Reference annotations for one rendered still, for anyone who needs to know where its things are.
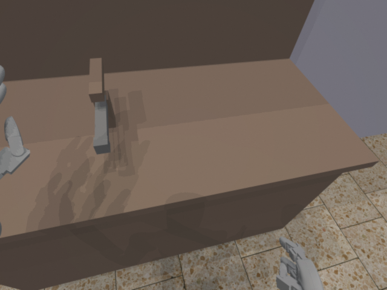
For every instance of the robot right hand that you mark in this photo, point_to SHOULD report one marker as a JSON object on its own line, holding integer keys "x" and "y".
{"x": 303, "y": 274}

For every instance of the tap lever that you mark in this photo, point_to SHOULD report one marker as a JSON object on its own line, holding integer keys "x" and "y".
{"x": 101, "y": 142}

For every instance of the counter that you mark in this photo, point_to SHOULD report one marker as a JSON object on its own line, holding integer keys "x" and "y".
{"x": 215, "y": 134}

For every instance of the robot left hand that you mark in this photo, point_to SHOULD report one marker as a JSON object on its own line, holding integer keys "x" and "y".
{"x": 11, "y": 158}

